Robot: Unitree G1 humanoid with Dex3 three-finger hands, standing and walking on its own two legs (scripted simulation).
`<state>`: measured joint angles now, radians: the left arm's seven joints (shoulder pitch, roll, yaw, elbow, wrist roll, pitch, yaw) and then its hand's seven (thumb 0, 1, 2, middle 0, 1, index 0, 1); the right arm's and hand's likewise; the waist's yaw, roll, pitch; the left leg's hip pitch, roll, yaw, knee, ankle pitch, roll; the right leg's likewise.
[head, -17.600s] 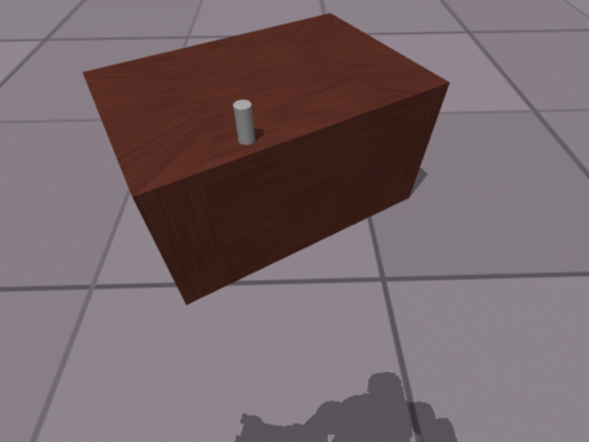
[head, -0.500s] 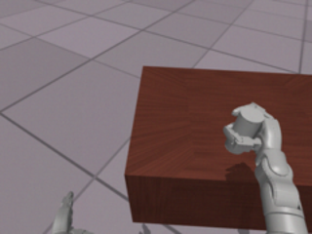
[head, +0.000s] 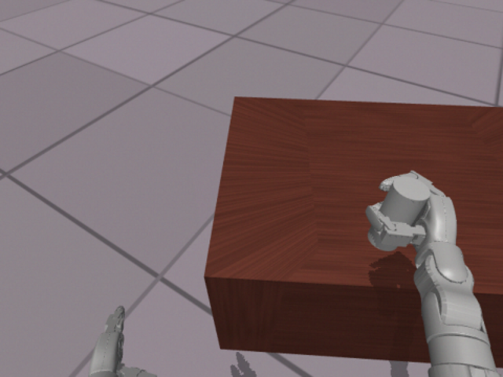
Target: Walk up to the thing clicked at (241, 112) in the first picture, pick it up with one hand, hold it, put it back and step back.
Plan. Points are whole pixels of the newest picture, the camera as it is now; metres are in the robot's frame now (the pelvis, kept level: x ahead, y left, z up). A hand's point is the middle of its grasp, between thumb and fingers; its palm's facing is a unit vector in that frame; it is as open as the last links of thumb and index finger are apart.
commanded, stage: crouch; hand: right
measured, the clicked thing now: (395, 215) +0.34 -0.20 +0.10
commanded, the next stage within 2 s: lower in 0.72 s
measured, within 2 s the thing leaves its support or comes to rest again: neither
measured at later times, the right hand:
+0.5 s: hand (380, 217) +0.38 -0.21 +0.03, palm faces +0.15 +0.99 +0.02, open 7.4 cm
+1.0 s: hand (376, 222) +0.40 -0.22 -0.01, palm faces +0.17 +0.98 +0.04, open 7.4 cm
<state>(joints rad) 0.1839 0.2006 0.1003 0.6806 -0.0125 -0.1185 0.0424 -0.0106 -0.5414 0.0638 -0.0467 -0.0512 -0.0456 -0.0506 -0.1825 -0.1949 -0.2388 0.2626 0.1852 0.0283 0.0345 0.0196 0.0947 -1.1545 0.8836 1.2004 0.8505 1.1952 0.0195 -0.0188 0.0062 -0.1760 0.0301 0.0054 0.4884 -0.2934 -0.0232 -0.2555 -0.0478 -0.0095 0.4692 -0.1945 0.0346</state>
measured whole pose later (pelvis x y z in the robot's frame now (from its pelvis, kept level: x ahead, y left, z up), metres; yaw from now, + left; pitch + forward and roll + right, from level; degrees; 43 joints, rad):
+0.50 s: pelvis -0.01 -0.01 -0.02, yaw +1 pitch +7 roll +1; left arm 0.20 0.21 0.07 0.56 0.01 -0.12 0.06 -0.01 -0.55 0.07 -0.06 -0.06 -0.05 -0.06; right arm -0.41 -0.30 -0.33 0.79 0.17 -0.34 0.11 0.02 0.09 -1.17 0.87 1.22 0.84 1.22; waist 0.08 0.02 -0.03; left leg -0.46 0.02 -0.02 0.70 -0.36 -0.03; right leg -0.54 -0.06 -0.02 0.69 -0.27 0.03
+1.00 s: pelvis -0.01 -0.01 -0.05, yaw +2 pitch +13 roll +1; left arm 0.31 0.22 0.05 0.32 0.03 -0.10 0.03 -0.01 -0.54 0.06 -0.06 -0.06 -0.06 -0.06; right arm -0.49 -0.33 -0.38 0.93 0.15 -0.43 0.11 0.02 0.10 -1.17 0.88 1.21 0.85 1.20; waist 0.11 0.03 -0.09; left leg -0.67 0.01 -0.02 0.88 -0.43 -0.04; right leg -0.76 -0.07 -0.01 0.90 -0.36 0.02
